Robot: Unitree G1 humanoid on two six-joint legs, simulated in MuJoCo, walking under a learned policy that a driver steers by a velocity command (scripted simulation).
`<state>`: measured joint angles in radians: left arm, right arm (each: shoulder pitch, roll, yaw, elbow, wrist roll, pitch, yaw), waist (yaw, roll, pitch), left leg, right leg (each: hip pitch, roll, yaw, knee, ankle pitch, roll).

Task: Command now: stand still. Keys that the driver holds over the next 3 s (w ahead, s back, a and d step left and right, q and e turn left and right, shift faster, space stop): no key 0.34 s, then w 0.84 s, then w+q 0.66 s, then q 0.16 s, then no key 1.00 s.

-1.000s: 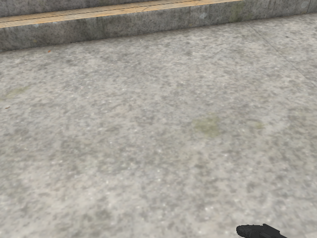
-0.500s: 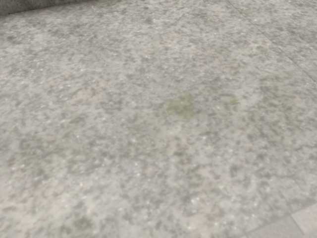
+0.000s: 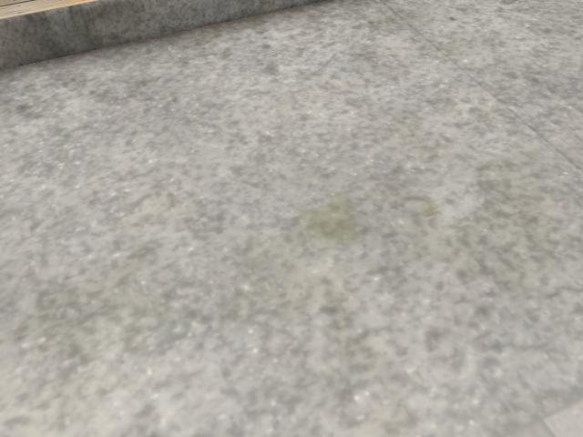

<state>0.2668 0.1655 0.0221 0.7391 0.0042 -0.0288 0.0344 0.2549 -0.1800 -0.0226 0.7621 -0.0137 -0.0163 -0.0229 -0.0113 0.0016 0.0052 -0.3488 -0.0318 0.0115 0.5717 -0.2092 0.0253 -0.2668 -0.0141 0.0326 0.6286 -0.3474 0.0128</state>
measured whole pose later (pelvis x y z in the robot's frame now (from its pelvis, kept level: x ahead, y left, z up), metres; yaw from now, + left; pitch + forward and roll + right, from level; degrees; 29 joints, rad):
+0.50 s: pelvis +0.04 -0.01 +0.00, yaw +1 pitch +0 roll +0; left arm 0.35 0.19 0.03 0.80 -0.01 -0.05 0.03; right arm 0.29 -0.19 -0.03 0.83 0.02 -0.04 -0.02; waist 0.01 0.00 -0.04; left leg -0.34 -0.03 0.00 0.67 -0.38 0.06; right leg -0.20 0.00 0.02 0.61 -0.42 -0.03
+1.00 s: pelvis +0.24 -0.02 +0.00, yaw +0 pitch +3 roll +2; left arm 0.04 0.22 0.02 0.64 -0.03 -0.09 -0.05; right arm 0.49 -0.22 -0.03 0.85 0.02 -0.06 -0.01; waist -0.10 -0.03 0.00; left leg 0.12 -0.01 0.01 0.21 -0.37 -0.01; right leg -0.62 -0.06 -0.01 0.61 -0.03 -0.03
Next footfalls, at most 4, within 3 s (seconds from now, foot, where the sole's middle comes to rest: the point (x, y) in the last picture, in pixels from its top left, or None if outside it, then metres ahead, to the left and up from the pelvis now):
1.04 right None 0.45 -0.15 -0.76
1.64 left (265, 352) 0.75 0.10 -0.76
2.08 right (299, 256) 1.05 0.01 -0.76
2.42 left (234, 311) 0.87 0.19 -0.76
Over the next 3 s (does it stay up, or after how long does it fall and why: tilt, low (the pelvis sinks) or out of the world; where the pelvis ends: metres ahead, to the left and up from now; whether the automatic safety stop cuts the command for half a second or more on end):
stays up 0.93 0.07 0.00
